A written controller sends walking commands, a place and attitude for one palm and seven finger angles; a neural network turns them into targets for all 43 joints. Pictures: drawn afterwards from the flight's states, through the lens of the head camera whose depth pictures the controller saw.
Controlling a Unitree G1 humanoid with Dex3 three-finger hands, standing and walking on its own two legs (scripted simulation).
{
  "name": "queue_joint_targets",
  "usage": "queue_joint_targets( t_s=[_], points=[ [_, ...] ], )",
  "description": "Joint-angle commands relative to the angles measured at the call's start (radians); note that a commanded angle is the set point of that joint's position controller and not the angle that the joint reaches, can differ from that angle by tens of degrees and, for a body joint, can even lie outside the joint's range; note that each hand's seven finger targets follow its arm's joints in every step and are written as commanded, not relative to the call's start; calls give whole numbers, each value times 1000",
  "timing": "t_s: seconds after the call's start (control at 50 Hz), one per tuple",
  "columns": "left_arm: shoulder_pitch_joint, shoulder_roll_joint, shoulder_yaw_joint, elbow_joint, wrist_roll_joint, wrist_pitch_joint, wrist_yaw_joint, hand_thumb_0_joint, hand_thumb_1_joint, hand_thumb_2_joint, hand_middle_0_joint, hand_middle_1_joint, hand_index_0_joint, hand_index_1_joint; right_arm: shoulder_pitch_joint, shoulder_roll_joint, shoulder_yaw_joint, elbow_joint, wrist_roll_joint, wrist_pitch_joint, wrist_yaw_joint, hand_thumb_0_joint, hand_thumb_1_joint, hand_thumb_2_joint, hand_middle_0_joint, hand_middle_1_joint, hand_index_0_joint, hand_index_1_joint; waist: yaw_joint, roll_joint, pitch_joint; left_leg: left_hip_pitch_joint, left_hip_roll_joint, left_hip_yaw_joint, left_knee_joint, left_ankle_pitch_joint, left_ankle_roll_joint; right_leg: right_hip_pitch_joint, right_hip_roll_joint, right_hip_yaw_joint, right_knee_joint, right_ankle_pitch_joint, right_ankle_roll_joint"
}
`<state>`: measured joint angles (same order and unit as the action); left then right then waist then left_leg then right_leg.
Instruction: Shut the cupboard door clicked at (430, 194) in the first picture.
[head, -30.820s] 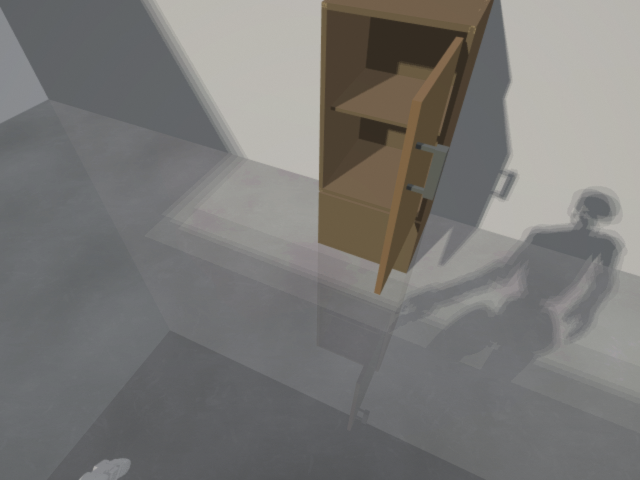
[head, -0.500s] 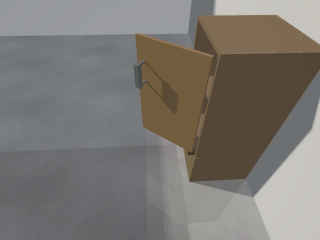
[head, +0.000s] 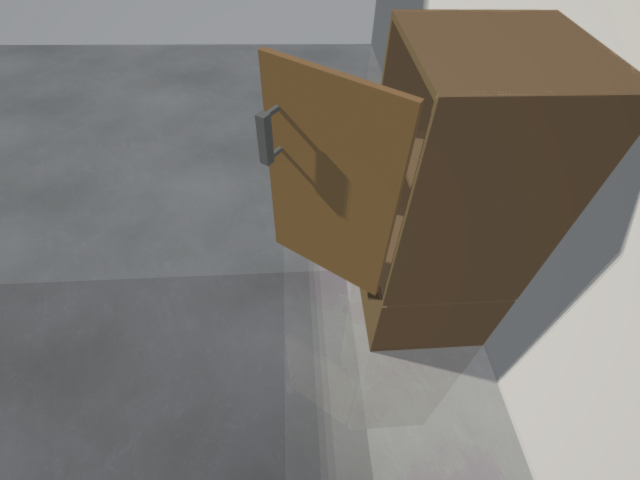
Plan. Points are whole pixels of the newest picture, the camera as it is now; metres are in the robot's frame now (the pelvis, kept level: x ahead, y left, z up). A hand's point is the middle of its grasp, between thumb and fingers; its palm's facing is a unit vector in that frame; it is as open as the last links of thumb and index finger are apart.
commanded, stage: look to check the result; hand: left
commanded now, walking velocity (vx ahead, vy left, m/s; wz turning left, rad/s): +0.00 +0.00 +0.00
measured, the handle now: (271, 135) +0.81 +0.15 -0.03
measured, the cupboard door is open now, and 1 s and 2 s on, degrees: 52 52 52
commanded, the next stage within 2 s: walk to a spot facing it in 0.40 s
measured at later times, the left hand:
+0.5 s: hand out of the picture -0.02 +0.13 -0.18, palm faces +0.05 -0.99 -0.16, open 7.4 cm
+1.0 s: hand out of the picture +0.06 +0.21 -0.18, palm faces +0.24 -0.94 -0.25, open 7.4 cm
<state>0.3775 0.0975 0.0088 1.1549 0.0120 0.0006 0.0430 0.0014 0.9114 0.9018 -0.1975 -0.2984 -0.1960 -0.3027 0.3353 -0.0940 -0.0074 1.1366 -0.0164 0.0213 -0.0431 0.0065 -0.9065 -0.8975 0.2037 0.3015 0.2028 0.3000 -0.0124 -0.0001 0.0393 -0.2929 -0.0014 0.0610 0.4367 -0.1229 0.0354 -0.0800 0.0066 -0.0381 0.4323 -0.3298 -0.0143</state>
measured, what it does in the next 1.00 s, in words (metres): lifts its right foot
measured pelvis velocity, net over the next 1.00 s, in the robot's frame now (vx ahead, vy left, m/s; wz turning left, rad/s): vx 0.03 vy -0.01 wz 0.22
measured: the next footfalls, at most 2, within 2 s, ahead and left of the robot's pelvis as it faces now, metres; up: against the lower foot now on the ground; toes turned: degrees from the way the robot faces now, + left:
right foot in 1.20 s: +0.11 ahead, -0.17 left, +0.00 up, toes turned +22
left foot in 1.52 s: +0.02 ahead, +0.08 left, +0.00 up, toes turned +38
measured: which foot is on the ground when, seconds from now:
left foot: down 0.00-1.00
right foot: down 0.00-0.82, up 0.84-1.00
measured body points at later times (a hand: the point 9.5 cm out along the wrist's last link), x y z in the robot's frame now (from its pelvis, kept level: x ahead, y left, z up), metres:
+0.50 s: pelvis +0.03 -0.02 +0.00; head +0.04 -0.01 +0.45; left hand -0.02 +0.19 -0.16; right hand +0.02 -0.23 -0.16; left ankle +0.07 +0.10 -0.74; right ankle -0.06 -0.11 -0.74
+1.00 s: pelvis +0.03 -0.01 -0.01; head +0.07 +0.01 +0.44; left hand +0.05 +0.26 -0.16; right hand +0.11 -0.25 -0.16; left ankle +0.07 +0.09 -0.74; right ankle +0.02 -0.16 -0.67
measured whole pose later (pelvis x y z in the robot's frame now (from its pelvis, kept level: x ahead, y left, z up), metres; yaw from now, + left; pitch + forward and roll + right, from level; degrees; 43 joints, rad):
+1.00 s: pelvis +0.03 -0.01 -0.01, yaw +13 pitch -1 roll -1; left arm 0.16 0.21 0.08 0.95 0.02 0.05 0.03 0.01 0.91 0.90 -0.20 -0.30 -0.20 -0.30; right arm 0.23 -0.20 -0.05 0.99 -0.03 0.04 -0.02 0.01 -0.91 -0.90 0.21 0.30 0.20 0.30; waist -0.03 0.00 0.13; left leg -0.35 -0.04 0.00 0.57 -0.20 0.06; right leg -0.42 -0.04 -0.01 1.06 -0.47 0.01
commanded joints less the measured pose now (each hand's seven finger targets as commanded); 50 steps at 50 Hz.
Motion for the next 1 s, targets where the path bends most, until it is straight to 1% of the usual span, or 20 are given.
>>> queue_joint_targets(
  t_s=[0.0,0.2,0.42,0.52,0.58,0.62,0.66,0.7,0.72,0.74,0.76,0.78,0.8,0.82,0.84,0.86,0.88,0.9,0.92,0.98],
  points=[
    [116,68,10,6,-3,-6,3,0,900,900,-200,-300,-200,-300,61,-91,-11,-22,1,-11,-5,0,-900,-900,200,300,200,300,3,9,87,105,92,-130,-92,-54,8,-184,-88,82,-131,38,-38],
    [113,74,7,9,-3,-12,5,0,900,900,-200,-300,-200,-300,28,-107,-7,-19,4,-19,-6,0,-900,-900,200,300,200,300,4,-25,52,154,100,-116,-64,88,14,-143,-97,83,-134,147,-28],
    [104,83,7,9,-4,-12,6,0,900,900,-200,-300,-200,-300,6,-114,-3,-14,4,-20,-7,0,-900,-900,200,300,200,300,7,0,55,162,98,-104,-52,117,9,-111,-104,84,-148,198,-27],
    [96,91,13,3,-4,-11,9,0,900,900,-200,-300,-200,-300,6,-117,-3,-15,3,-19,-8,0,-900,-900,200,300,200,300,9,-20,56,140,92,-100,-25,150,8,-78,-111,70,-131,277,-22],
    [84,128,38,-26,-2,-1,12,0,900,900,-200,-300,-200,-300,-10,-134,-16,-37,2,-9,-5,0,-900,-900,200,300,200,300,13,-37,51,64,77,-86,49,162,7,-39,-140,45,-71,356,-27],
    [69,148,54,-48,0,7,13,0,900,900,-200,-300,-200,-300,-22,-136,-24,-54,0,-1,-3,0,-900,-900,200,300,200,300,17,-57,52,-2,55,-65,122,113,-1,-17,-181,47,-50,399,-50],
    [65,175,68,-70,6,11,12,0,900,900,-200,-300,-200,-300,-48,-138,-31,-84,-1,8,3,0,-900,-900,200,300,200,300,26,-120,68,-88,35,-27,255,-59,-12,9,-248,67,-37,551,-93],
    [37,186,77,-96,15,10,12,0,900,900,-200,-300,-200,-300,-75,-135,-45,-116,-3,15,6,0,-900,-900,200,300,200,300,23,-145,75,-171,32,-9,394,-290,-23,53,-326,78,-6,762,-151],
    [15,195,82,-112,19,10,13,0,900,900,-200,-300,-200,-300,-82,-141,-49,-131,-3,17,8,0,-900,-900,200,300,200,300,16,-134,79,-180,42,-7,401,-343,-25,55,-349,72,11,799,-170],
    [-15,207,88,-130,21,10,14,0,900,900,-200,-300,-200,-300,-76,-144,-51,-142,-3,18,11,0,-900,-900,200,300,200,300,-3,-131,86,-163,47,2,344,-346,-23,49,-349,41,57,834,-166],
    [-33,218,90,-143,19,9,12,0,900,900,-200,-300,-200,-300,-36,-158,-53,-143,-5,15,14,0,-900,-900,200,300,200,300,-26,-92,64,-99,44,6,233,-234,-16,43,-325,-6,173,866,-130],
    [-42,229,93,-161,10,9,7,0,900,900,-200,-300,-200,-300,36,-183,-59,-132,-10,8,16,0,-900,-900,200,300,200,300,-57,-6,16,39,62,-49,123,76,16,-37,-258,-76,345,780,-61],
    [-30,195,93,-192,-8,10,1,0,900,900,-200,-300,-200,-300,100,-254,-70,-130,-20,-1,12,0,-900,-900,200,300,200,300,-68,234,-24,157,233,-364,19,499,132,-233,-109,-133,576,355,21],
    [-97,170,78,-236,-11,10,2,0,900,900,-200,-300,-200,-300,133,-289,-74,-118,-13,0,5,0,-900,-900,200,300,200,300,-73,300,-24,165,368,-566,-86,662,251,-363,-20,-43,757,-303,28],
    [-126,185,80,-238,0,22,8,0,900,900,-200,-300,-200,-300,92,-292,-73,-116,-8,5,8,0,-900,-900,200,300,200,300,-57,158,-4,85,357,-512,-135,282,231,-342,-65,57,768,-313,8],
    [-168,181,84,-256,3,26,3,0,900,900,-200,-300,-200,-300,30,-283,-76,-154,-10,0,9,0,-900,-900,200,300,200,300,-39,116,41,-5,336,-541,-163,43,214,-366,-87,62,755,-259,11],
    [-180,186,86,-258,7,29,-4,0,900,900,-200,-300,-200,-300,-32,-281,-75,-181,-15,2,8,0,-900,-900,200,300,200,300,-24,96,62,-70,307,-513,-188,-128,183,-364,-93,73,740,-195,21],
    [-184,184,88,-260,11,33,-10,0,900,900,-200,-300,-200,-300,-69,-279,-71,-193,-18,3,8,0,-900,-900,200,300,200,300,-10,99,80,-112,268,-481,-209,-225,156,-355,-87,71,718,-139,28],
    [-167,180,87,-261,11,35,-14,0,900,900,-200,-300,-200,-300,-96,-284,-73,-206,-20,3,9,0,-900,-900,200,300,200,300,2,91,67,-109,241,-459,-213,-260,142,-353,-78,63,675,-111,34],
    [-159,181,86,-276,11,35,-20,0,900,900,-200,-300,-200,-300,-114,-315,-88,-231,-20,5,14,0,-900,-900,200,300,200,300,6,89,-18,-69,209,-436,-194,-256,135,-323,-51,47,552,-95,45]
  ],
)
